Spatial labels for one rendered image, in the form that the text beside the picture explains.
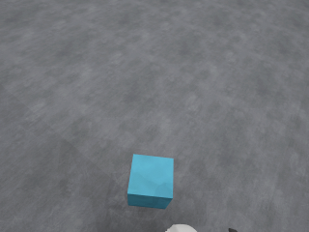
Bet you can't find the carton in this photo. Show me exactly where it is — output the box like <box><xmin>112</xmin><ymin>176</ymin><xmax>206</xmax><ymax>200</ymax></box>
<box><xmin>127</xmin><ymin>154</ymin><xmax>174</xmax><ymax>210</ymax></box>

